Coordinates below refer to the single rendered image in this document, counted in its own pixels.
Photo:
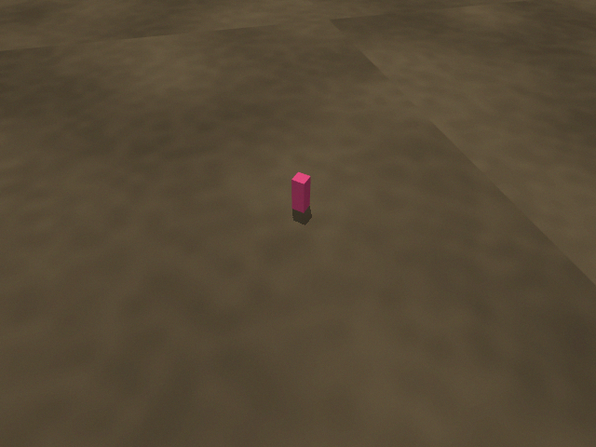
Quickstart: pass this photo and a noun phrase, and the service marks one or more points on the carton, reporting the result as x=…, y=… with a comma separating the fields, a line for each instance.
x=300, y=192

